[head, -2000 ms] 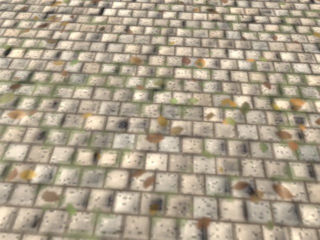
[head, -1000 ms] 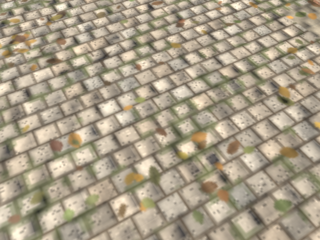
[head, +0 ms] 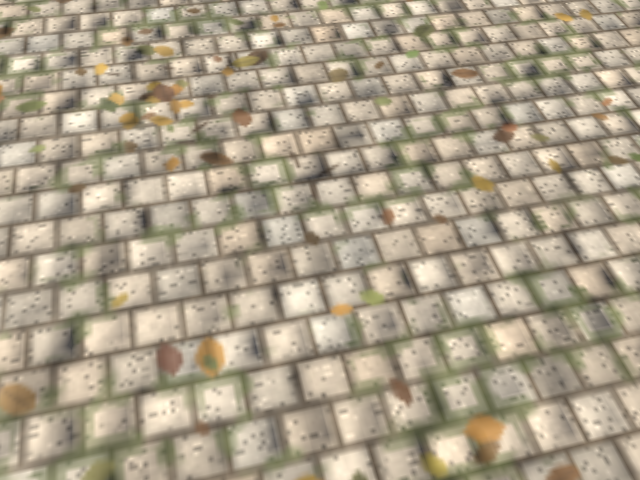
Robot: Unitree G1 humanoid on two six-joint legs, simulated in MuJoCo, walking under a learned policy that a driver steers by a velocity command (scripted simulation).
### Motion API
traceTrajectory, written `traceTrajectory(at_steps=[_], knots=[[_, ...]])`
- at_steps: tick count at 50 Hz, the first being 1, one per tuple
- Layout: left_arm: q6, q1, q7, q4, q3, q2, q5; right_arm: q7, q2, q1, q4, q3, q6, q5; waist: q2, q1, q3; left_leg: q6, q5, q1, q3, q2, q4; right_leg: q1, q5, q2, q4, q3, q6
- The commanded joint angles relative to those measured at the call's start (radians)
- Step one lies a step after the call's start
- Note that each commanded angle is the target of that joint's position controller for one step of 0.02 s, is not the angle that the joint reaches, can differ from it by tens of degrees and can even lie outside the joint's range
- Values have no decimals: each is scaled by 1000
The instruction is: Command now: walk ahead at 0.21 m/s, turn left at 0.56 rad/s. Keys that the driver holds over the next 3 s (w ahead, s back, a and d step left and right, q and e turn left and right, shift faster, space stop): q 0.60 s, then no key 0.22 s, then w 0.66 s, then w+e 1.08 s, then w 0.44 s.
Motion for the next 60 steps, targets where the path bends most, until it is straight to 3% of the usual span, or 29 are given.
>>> traceTrajectory(at_steps=[1, 5, 6, 7, 8, 9, 11, 14, 17, 22, 26, 27, 28, 29, 30, 31, 32, 33, 36, 41, 45, 48, 49, 50, 51, 52, 53, 56, 60], knots=[[-33, -85, -5, -88, 15, 79, -1, -5, -202, -17, -69, -58, 1, 0, 180, -3, -59, 163, 191, 45, -239, 198, -72, 30, 15, 51, -83, -29, 4], [-36, 23, -7, -63, 31, 111, 7, -14, -157, -86, -110, -46, 23, 10, 153, 73, -97, 74, 160, -19, -283, 133, 77, 258, 204, 23, -290, -22, -41], [-33, 78, 3, -63, 42, 160, 22, -16, -103, -83, -125, -29, 21, -2, 66, 85, -151, 26, 14, -108, -230, 82, 220, 406, 279, -126, -301, 94, -95], [-16, 94, 14, -59, 54, 240, 44, -19, -39, -3, -151, -11, 19, -6, -215, 28, -177, -36, -395, -330, -60, -62, 438, 540, 425, -342, -328, 369, -244], [-9, 114, 11, -50, 46, 193, 35, -19, -124, 50, -140, -31, 18, -9, -249, 27, -167, -78, -483, -414, -23, -12, 633, 521, 400, -434, -347, 500, -340], [-8, 76, 13, -67, 26, 131, 25, -18, -186, 45, -117, -52, 23, -4, -171, 31, -120, -98, -414, -434, -24, 29, 736, 478, 392, -389, -334, 390, -328], [5, 8, 20, -79, 13, 89, 18, -19, -186, 25, -102, -63, 43, 2, -121, 21, -87, -127, -302, -438, 9, 62, 782, 416, 350, -287, -328, 200, -263], [20, 11, 35, -66, 16, 112, 23, -8, -116, -25, -135, -44, 57, 9, -136, 37, -64, -149, -204, -393, 76, 76, 726, 348, 423, -245, -369, 59, -277], [29, 24, 40, -55, 24, 133, 20, 2, -91, -77, -170, -31, 57, 3, -127, 57, -95, -151, -159, -368, 94, 105, 599, 398, 481, -274, -368, 5, -297], [40, 7, 23, -50, 37, 177, 2, 26, -100, -103, -194, -30, 63, 2, -135, 60, -95, -114, -99, -221, 153, 107, 388, 369, 466, -296, -354, -79, -277], [40, 7, 11, -35, 42, 188, -32, 42, -113, -67, -193, -45, 73, 3, -119, 21, -86, -42, 18, -76, 199, 72, 120, 361, 386, -296, -230, -124, -203], [38, 55, 7, -15, 35, 157, -30, 35, -143, -30, -180, -60, 71, -1, -63, 13, -102, -7, 134, 44, 176, 55, 32, 301, 306, -253, -127, -172, -146], [36, 87, 3, -19, 20, 108, 6, 17, -244, 21, -183, -90, 65, -1, 153, 12, -134, 63, 475, 232, -58, 214, -13, 104, 53, -158, 128, -255, -56], [35, 51, 7, -76, 0, 66, 44, 13, -319, 15, -216, -92, 52, -26, 350, 21, -155, 280, 708, 299, -401, 448, 3, -169, -442, -10, 387, -207, 14], [36, -12, 12, -81, 16, 121, 24, 25, -257, 40, -208, -78, 28, -37, 218, -45, -218, 338, 640, 258, -389, 448, -27, -185, -444, -11, 535, -53, 16], [40, -13, 14, -80, 21, 137, -1, 26, -225, -4, -196, -64, 12, -33, 181, -14, -168, 283, 575, 216, -277, 392, -30, -194, -362, -36, 562, -36, 2], [45, 14, 20, -58, 24, 136, -2, 20, -193, -62, -192, -56, 7, -18, 139, 16, -142, 220, 494, 182, -201, 331, -27, -188, -282, -56, 525, -30, -4], [50, 19, 26, -48, 27, 145, 6, 15, -165, -105, -195, -44, 10, -7, 133, 29, -125, 186, 481, 149, -163, 304, -26, -170, -225, -64, 486, -29, 0], [56, 66, 21, -28, 19, 116, 4, 3, -148, -138, -192, -28, 14, -22, 148, 58, -147, 181, 538, 81, -92, 260, -33, -48, -128, -35, 427, -57, 24], [61, 30, 16, -40, -4, 79, 5, 1, -151, -135, -161, -25, 21, -26, 164, 23, -119, 185, 387, 49, -103, 256, -31, 70, -111, -37, 146, -61, 25], [46, 34, -2, -44, -4, 96, -8, 16, -164, -94, -111, -21, 22, -11, 184, 3, -47, 177, -288, -38, -206, 247, -117, 140, -118, -3, -7, -116, -21], [10, 135, -10, -3, -7, 78, -8, 18, -126, -109, -94, -3, 13, -8, 126, 67, -12, 120, -407, -151, -209, 194, -55, 325, -56, -2, -212, -109, -94], [-2, 224, -5, 17, -1, 112, 0, 18, -72, -143, -106, 14, 3, -14, 42, 97, -24, 69, -361, -245, -145, 135, 105, 424, -103, -121, -281, 44, -143], [-10, 290, -6, 44, 23, 214, 5, 18, -31, -163, -148, 20, -12, -16, -171, 84, -18, -10, -306, -417, 94, -16, 359, 475, -329, -274, -398, 324, -255], [-21, 304, -11, 38, 29, 223, 21, 11, -109, -225, -171, -1, -29, 4, -206, 134, 61, -30, -392, -554, 76, 6, 533, 445, -417, -402, -513, 558, -363], [-31, 271, -3, 30, 14, 170, 19, 13, -142, -209, -160, -18, -40, 21, -144, 110, 100, -27, -322, -606, 22, 55, 631, 444, -441, -391, -511, 526, -358], [-37, 247, 3, 24, 5, 139, 7, 18, -130, -175, -137, -18, -45, 16, -137, 89, 98, -27, -253, -631, 28, 75, 656, 472, -413, -339, -508, 445, -322], [-37, 260, 12, 28, -6, 109, -2, 33, -87, -206, -130, -14, -62, -3, -105, 101, 77, -46, -51, -624, 77, 119, 594, 510, -139, -255, -528, 243, -261], [-27, 287, 15, 31, -4, 122, -4, 53, -14, -264, -142, 11, -70, 0, -100, 125, 48, -80, 93, -466, 150, 104, 364, 446, 107, -187, -532, 59, -243]])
